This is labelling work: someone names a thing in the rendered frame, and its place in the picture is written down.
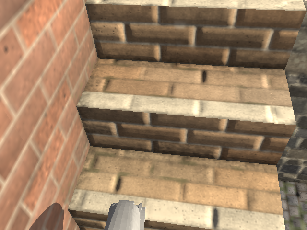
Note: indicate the left robot thigh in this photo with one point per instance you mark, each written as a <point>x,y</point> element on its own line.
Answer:
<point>125,215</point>

